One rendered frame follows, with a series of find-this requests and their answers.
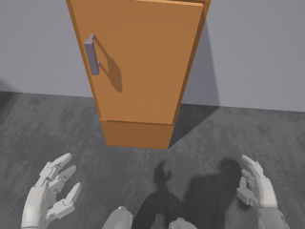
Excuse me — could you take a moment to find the cupboard door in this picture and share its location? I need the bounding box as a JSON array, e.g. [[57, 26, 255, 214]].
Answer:
[[71, 0, 204, 124]]

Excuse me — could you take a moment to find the robot right forearm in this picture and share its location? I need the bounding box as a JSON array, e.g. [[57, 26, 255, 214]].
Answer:
[[256, 207, 290, 229]]

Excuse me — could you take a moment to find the right robot thigh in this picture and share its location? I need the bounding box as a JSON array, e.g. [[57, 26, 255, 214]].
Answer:
[[168, 219, 197, 229]]

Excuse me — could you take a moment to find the left robot thigh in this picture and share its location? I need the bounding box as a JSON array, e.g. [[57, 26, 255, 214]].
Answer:
[[102, 209, 133, 229]]

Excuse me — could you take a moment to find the robot right hand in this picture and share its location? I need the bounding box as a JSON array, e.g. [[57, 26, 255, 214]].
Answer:
[[236, 155, 278, 212]]

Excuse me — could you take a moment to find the robot thigh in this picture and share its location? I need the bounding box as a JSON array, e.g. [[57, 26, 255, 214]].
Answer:
[[102, 209, 133, 229], [168, 219, 197, 229]]

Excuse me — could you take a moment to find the robot left hand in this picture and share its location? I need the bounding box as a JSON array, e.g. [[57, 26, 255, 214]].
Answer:
[[21, 153, 82, 229]]

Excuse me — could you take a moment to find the handle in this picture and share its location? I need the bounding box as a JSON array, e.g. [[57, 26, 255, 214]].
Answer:
[[84, 33, 100, 75]]

